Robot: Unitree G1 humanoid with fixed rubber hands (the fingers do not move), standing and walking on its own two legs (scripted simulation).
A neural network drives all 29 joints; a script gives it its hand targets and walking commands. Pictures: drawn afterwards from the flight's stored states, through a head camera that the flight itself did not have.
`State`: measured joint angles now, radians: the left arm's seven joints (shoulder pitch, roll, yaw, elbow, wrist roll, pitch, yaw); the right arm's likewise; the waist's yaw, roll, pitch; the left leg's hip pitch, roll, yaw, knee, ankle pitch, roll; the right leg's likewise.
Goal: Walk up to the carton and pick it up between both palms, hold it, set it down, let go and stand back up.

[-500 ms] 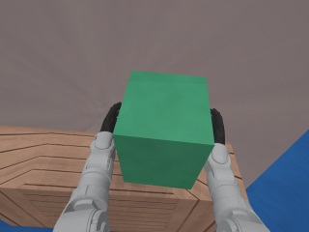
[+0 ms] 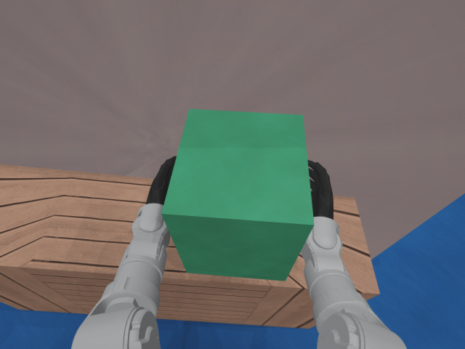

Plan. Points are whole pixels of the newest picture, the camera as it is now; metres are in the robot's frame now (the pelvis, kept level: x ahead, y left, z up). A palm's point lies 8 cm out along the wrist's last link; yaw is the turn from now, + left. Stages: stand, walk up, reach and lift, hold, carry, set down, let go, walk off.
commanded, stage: set down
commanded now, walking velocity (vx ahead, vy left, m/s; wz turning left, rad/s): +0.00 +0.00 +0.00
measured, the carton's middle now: (240, 200) +0.39 +0.02 +0.01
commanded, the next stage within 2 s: none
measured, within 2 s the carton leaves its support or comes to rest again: rests again in 1.62 s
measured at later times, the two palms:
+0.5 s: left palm (167, 211) +0.38 +0.16 -0.05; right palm (311, 219) +0.39 -0.13 -0.03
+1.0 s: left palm (166, 224) +0.37 +0.16 -0.09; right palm (302, 231) +0.38 -0.13 -0.07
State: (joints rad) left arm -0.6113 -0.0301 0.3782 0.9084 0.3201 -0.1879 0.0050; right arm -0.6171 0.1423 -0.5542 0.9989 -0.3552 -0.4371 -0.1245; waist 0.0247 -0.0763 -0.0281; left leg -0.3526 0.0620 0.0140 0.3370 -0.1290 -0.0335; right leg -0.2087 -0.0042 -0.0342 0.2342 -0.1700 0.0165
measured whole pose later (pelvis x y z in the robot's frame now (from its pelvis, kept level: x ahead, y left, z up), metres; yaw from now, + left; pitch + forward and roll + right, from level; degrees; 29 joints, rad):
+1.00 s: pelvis -0.01 +0.01 -0.03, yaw -1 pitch +32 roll -4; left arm -0.76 0.03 0.32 1.36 0.16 -0.64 0.12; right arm -0.73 0.05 -0.60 1.25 -0.39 -0.68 -0.12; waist 0.01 0.01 -0.22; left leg -0.98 0.09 -0.02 0.60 -0.17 -0.02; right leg -0.82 0.01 -0.07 0.49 -0.22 0.02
